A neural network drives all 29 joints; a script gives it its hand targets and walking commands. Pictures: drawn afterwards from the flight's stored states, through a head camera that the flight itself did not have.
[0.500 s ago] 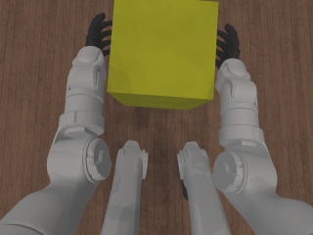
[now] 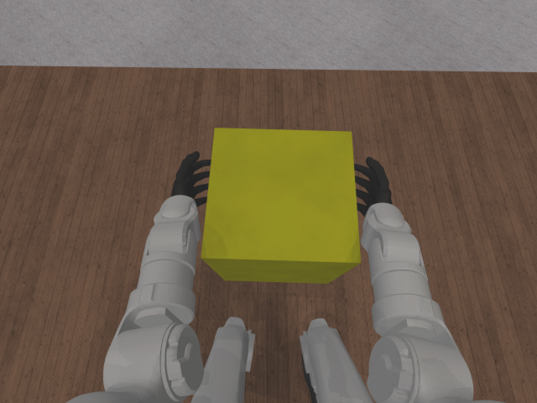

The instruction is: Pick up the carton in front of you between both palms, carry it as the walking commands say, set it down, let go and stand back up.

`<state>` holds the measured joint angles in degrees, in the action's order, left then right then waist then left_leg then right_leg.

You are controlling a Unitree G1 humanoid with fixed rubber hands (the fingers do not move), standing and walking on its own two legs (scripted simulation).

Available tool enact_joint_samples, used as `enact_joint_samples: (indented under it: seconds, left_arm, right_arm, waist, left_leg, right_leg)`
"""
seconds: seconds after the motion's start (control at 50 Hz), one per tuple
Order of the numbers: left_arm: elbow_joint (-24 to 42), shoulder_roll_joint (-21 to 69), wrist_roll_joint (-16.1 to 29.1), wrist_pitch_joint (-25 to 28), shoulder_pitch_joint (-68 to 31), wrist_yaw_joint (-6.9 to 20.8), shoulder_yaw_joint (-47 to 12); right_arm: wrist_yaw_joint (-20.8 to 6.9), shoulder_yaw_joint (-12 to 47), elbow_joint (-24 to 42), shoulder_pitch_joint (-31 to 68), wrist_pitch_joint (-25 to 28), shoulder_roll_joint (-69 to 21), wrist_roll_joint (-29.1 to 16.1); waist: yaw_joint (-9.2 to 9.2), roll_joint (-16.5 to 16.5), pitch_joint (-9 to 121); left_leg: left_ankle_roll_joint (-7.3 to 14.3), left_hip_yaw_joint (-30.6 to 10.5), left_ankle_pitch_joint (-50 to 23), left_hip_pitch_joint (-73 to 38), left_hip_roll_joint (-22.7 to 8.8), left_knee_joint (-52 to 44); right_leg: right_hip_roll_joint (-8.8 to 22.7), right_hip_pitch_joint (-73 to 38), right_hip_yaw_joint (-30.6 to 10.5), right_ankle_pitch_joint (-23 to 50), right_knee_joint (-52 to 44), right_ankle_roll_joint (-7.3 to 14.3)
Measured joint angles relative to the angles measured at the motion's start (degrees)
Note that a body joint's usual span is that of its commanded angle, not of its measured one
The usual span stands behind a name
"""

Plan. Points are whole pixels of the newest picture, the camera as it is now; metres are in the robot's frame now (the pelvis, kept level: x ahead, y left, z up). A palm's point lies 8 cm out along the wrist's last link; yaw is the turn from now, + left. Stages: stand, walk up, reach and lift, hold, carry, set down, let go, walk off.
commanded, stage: reach and lift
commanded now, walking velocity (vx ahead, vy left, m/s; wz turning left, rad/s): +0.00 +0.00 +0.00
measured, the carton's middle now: (279, 216) +0.41 +0.00 -0.11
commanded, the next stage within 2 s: hold in 1.66 s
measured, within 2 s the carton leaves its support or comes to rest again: neither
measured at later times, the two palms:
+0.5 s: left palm (154, 190) +0.36 +0.15 +0.11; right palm (429, 192) +0.35 -0.15 +0.11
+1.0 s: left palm (136, 189) +0.33 +0.15 +0.16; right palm (455, 188) +0.34 -0.15 +0.16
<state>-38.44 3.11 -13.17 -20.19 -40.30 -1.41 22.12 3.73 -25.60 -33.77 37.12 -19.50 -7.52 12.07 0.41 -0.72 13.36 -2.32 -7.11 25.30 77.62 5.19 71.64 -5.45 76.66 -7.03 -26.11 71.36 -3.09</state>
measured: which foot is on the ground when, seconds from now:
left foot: down 0.00-1.00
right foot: down 0.00-1.00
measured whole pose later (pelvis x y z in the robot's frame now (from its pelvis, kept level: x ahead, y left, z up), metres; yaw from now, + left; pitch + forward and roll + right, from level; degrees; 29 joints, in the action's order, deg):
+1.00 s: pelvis +0.04 +0.00 +0.13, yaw +0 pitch -3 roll +0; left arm -22.8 9.4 -17.5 -35.2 -19.0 0.1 17.8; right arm -0.4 -17.9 -22.9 19.1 -34.4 -9.8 17.4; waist 0.1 -0.3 0.5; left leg -1.1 -8.1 12.2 11.1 2.4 26.5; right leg -2.4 10.6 -8.3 -13.0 26.8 -1.1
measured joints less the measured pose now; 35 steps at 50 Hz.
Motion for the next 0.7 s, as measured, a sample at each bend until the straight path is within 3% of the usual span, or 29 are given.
enact_joint_samples:
  seconds: [0.36,0.58,0.7]
  left_arm:
    - [6.7,3.7,0.09,-1.45,17.0,0.25,-3.23]
    - [14.67,5.57,-0.15,-8.59,25.56,-0.48,-6.99]
    - [15.81,5.51,-1.98,-13.25,25.54,0.2,-7.49]
  right_arm:
    - [-0.86,5.86,4.47,-15.65,-1.49,-1.9,0.41]
    - [-1.96,10.66,10.36,-22.78,-8.64,-0.99,0.14]
    - [-2.88,10.98,11.15,-22.4,-13.23,-1.09,2.42]
  waist:
    - [-0.28,0.1,-3.54]
    - [-0.32,0.4,-6.38]
    - [-0.28,0.45,-8.24]
  left_leg:
    - [0.71,-0.87,-6.14,-34.99,-1.48,-25.95]
    - [1.11,-1.37,-11.0,-57.46,-2.5,-41.7]
    - [1.2,-1.27,-12.57,-65.1,-2.82,-45.89]
  right_leg:
    - [1.54,-34.63,-1.1,6.19,-25.5,1.52]
    - [2.7,-57.13,-1.32,11.07,-41.29,2.06]
    - [2.98,-64.6,-1.45,12.57,-45.22,2.21]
